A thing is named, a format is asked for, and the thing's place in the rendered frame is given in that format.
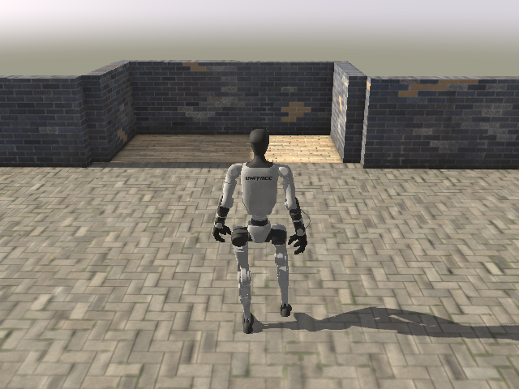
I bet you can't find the left robot foot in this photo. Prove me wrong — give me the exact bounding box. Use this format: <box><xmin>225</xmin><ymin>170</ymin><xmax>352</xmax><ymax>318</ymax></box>
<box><xmin>242</xmin><ymin>313</ymin><xmax>254</xmax><ymax>334</ymax></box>

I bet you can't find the humanoid robot head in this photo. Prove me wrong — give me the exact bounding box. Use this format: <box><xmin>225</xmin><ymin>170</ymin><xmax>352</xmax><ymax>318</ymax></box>
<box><xmin>246</xmin><ymin>129</ymin><xmax>273</xmax><ymax>168</ymax></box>

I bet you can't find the robot left forearm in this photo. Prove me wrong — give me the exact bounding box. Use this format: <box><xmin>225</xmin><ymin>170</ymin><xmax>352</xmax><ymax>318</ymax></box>
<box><xmin>214</xmin><ymin>195</ymin><xmax>229</xmax><ymax>229</ymax></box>

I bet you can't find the right robot hand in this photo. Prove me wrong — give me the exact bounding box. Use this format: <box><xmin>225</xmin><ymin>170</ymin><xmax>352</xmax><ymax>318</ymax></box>
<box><xmin>288</xmin><ymin>233</ymin><xmax>307</xmax><ymax>254</ymax></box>

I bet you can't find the robot left upper arm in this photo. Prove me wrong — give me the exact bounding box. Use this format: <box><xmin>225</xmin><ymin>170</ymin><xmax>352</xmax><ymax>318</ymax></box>
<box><xmin>221</xmin><ymin>164</ymin><xmax>242</xmax><ymax>208</ymax></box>

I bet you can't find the robot right forearm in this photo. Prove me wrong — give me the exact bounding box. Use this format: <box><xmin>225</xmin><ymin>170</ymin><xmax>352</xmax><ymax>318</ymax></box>
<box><xmin>290</xmin><ymin>197</ymin><xmax>306</xmax><ymax>236</ymax></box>

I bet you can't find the left robot hand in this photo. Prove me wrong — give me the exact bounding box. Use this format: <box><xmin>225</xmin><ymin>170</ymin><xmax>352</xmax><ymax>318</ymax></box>
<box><xmin>212</xmin><ymin>225</ymin><xmax>231</xmax><ymax>242</ymax></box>

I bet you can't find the robot right upper arm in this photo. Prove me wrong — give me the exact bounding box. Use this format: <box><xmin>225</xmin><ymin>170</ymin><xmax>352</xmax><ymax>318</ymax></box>
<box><xmin>277</xmin><ymin>164</ymin><xmax>297</xmax><ymax>210</ymax></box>

